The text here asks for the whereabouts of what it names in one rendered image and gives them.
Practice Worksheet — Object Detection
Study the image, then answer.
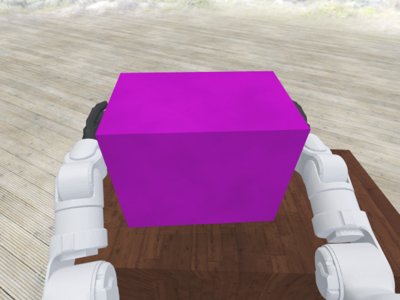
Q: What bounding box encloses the left robot forearm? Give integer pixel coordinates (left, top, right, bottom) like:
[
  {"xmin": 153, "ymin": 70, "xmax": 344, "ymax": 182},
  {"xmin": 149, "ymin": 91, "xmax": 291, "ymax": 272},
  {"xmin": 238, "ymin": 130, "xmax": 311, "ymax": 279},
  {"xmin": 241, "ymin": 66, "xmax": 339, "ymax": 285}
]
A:
[{"xmin": 42, "ymin": 139, "xmax": 108, "ymax": 300}]

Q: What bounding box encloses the robot left hand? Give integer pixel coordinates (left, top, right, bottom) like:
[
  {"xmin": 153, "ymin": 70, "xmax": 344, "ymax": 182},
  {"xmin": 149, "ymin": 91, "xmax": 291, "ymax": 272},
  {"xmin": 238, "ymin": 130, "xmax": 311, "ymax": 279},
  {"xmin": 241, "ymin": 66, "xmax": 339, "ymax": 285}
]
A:
[{"xmin": 82, "ymin": 101, "xmax": 108, "ymax": 140}]

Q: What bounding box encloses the right robot forearm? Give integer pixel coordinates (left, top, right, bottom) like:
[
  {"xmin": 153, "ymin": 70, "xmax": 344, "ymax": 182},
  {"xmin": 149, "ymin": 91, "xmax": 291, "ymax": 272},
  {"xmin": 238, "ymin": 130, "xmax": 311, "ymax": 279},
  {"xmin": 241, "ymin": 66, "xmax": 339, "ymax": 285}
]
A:
[{"xmin": 294, "ymin": 133, "xmax": 395, "ymax": 292}]

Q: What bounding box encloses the carton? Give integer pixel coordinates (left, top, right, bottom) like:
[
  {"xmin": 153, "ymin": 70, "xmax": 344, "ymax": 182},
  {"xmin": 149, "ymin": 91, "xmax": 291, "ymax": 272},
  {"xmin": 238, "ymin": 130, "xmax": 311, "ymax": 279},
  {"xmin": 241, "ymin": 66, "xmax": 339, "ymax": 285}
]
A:
[{"xmin": 95, "ymin": 71, "xmax": 311, "ymax": 228}]

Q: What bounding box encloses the pedestal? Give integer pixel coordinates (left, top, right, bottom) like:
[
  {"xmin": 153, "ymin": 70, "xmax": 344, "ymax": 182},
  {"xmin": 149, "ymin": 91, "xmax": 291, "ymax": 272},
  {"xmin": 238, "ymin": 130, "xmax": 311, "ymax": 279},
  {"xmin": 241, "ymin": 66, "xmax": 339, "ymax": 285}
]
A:
[{"xmin": 74, "ymin": 149, "xmax": 400, "ymax": 300}]

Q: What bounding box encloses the right robot upper arm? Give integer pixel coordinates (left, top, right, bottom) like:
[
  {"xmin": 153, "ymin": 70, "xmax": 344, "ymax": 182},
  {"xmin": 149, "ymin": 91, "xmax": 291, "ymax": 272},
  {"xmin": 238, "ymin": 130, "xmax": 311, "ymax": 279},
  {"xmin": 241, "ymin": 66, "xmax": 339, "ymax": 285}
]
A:
[{"xmin": 315, "ymin": 242, "xmax": 400, "ymax": 300}]

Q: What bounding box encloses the left robot upper arm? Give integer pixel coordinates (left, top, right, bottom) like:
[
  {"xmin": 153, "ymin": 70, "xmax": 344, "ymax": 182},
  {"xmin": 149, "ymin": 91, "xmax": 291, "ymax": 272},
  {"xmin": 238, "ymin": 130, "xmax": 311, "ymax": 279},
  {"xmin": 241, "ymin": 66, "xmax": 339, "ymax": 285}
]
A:
[{"xmin": 43, "ymin": 260, "xmax": 119, "ymax": 300}]

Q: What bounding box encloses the robot right hand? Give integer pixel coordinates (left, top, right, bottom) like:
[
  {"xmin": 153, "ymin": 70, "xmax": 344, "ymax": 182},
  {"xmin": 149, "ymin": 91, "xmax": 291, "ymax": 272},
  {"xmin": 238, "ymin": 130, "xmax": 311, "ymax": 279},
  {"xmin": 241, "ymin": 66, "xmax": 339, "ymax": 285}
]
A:
[{"xmin": 292, "ymin": 100, "xmax": 310, "ymax": 133}]

